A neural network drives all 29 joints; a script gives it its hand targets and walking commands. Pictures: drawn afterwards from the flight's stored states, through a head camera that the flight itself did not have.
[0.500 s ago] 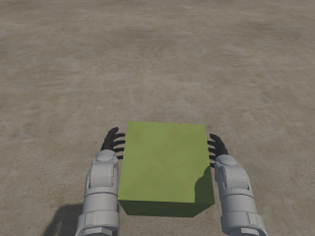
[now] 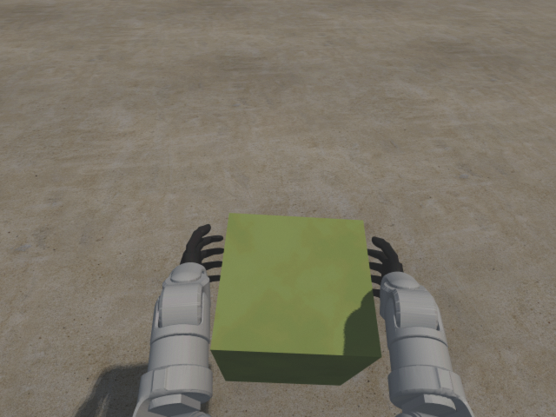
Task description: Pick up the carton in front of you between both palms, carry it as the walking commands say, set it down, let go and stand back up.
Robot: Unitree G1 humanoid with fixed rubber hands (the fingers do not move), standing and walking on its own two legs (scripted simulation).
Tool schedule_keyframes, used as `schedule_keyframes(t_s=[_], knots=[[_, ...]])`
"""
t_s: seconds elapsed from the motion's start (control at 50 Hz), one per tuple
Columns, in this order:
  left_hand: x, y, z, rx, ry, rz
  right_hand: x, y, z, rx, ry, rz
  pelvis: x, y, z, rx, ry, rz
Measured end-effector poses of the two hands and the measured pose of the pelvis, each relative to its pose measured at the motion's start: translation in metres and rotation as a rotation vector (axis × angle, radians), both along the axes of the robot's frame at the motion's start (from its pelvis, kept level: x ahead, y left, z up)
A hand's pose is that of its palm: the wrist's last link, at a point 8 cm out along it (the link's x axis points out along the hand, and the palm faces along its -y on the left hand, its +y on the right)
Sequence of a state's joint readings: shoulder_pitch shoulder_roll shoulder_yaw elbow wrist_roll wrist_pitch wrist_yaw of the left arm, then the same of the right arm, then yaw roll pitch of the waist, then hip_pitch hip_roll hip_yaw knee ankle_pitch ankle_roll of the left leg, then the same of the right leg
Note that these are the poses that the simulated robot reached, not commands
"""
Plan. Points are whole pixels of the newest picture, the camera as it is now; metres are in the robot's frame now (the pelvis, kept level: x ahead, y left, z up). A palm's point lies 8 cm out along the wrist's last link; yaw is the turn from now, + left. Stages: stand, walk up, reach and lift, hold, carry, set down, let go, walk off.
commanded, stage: set down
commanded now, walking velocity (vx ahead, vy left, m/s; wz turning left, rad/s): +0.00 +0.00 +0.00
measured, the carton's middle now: (289, 306) +0.31 +0.00 -0.04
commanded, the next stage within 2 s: none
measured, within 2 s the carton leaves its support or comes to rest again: neither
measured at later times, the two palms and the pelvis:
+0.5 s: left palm (213, 319) +0.33 +0.15 -0.13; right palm (363, 319) +0.34 -0.15 -0.15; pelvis -0.02 -0.04 -0.04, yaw -1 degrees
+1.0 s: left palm (215, 334) +0.36 +0.16 -0.25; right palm (342, 326) +0.39 -0.13 -0.27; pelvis -0.08 -0.01 -0.19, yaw -3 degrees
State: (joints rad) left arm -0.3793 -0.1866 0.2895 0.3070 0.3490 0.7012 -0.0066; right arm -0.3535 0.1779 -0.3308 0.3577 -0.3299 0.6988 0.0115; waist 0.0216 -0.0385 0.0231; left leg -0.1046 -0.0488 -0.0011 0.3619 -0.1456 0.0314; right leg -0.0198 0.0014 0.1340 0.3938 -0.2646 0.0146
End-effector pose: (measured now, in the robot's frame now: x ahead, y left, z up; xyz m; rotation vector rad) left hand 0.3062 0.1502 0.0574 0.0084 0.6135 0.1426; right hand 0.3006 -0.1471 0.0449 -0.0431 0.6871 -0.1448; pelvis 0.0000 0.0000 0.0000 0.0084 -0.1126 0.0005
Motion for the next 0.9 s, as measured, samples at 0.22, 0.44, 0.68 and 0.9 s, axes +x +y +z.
schedule_keyframes(t_s=[0.22,0.44,0.68,0.9], knots=[[0.03,-0.001,-0.032,0.001,0.036,0.078,0.039,0.002,-0.036,-0.006,0.046,0.041,0.005,-0.022,-0.004,0.002,0.092,0.016],[0.022,-0.002,-0.155,0.014,0.046,0.104,0.043,0.0,-0.156,-0.011,0.059,0.081,-0.008,-0.041,-0.029,-0.01,0.453,0.013],[0.052,-0.007,-0.232,-0.009,-0.044,0.116,0.069,-0.005,-0.241,0.01,-0.026,0.062,-0.03,-0.032,-0.097,-0.007,0.78,-0.026],[0.048,0.0,-0.282,-0.017,-0.018,0.143,0.07,0.005,-0.292,0.009,0.015,0.089,-0.064,-0.013,-0.156,-0.009,0.858,-0.038]])
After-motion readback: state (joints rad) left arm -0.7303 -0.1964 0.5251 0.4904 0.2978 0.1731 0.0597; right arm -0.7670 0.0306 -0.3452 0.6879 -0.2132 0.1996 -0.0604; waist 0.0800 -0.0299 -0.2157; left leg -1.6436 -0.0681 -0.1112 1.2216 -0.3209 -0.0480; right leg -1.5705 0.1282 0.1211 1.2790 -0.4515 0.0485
